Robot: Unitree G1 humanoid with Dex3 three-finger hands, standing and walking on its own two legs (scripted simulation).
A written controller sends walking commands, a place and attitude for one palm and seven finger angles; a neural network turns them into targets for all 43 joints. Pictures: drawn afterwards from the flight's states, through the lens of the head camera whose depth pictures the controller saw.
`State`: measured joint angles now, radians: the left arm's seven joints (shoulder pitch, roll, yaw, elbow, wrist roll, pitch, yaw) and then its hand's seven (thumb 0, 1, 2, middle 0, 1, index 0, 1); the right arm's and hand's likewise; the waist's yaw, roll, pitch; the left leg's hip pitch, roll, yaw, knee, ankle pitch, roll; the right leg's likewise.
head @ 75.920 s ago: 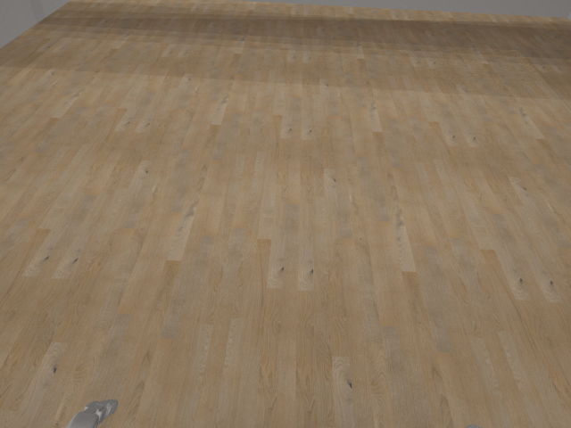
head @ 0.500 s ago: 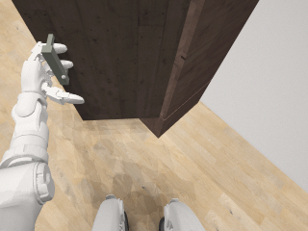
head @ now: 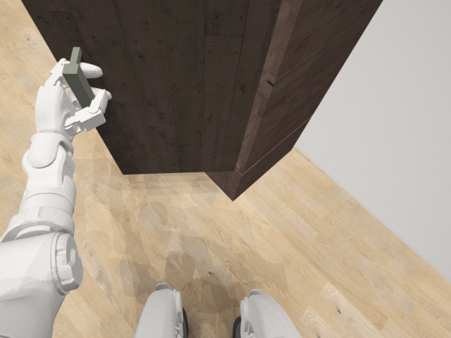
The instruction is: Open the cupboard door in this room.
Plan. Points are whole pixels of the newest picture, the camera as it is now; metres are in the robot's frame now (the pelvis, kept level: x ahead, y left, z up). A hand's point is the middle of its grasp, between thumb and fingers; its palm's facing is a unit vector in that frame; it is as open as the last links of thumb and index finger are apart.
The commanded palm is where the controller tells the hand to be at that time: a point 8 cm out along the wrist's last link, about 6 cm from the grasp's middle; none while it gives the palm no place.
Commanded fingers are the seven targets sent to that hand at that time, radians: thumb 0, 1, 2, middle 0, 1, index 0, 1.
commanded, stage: close the thumb around the handle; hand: left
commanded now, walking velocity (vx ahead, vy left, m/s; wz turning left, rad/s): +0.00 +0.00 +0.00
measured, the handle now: (87, 86) +0.54 +0.22 +0.06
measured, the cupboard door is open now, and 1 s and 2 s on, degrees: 51 85 99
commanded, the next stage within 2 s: pull the door open along its arc in 0.12 s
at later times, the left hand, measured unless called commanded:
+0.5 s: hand (97, 121) +0.47 +0.19 +0.06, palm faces +0.02 -1.00 -0.02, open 5.7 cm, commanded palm +0.41 +0.24 +0.06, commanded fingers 0.00 0.90 0.90 -0.40 -1.35 -0.40 -1.35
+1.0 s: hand (145, 198) +0.33 +0.11 +0.06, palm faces +0.38 -0.93 +0.04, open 6.1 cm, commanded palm +0.26 +0.17 +0.06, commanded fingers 0.00 0.90 0.90 -0.40 -1.35 -0.40 -1.35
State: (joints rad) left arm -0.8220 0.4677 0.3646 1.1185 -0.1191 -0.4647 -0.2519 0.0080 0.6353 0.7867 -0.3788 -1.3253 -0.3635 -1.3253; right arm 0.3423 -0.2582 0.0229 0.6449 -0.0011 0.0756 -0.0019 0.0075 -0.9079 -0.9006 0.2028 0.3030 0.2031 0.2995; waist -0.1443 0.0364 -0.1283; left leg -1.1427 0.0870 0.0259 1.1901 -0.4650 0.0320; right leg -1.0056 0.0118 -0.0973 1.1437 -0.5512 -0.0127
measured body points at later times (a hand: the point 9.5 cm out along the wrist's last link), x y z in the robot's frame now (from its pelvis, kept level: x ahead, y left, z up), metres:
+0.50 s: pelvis +0.01 +0.00 +0.01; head +0.13 +0.01 +0.44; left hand +0.46 +0.25 +0.06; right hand +0.04 -0.26 -0.11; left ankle +0.05 +0.10 -0.64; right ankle -0.01 -0.12 -0.64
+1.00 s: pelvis +0.02 -0.02 +0.02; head +0.09 -0.02 +0.46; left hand +0.30 +0.16 +0.06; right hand +0.21 -0.23 -0.08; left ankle +0.05 +0.10 -0.64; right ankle -0.01 -0.12 -0.64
